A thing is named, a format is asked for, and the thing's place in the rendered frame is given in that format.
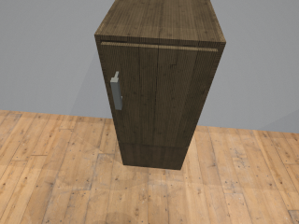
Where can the cupboard door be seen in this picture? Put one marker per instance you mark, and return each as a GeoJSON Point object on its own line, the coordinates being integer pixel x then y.
{"type": "Point", "coordinates": [162, 88]}

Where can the handle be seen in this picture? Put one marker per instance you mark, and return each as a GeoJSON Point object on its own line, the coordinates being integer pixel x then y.
{"type": "Point", "coordinates": [116, 91]}

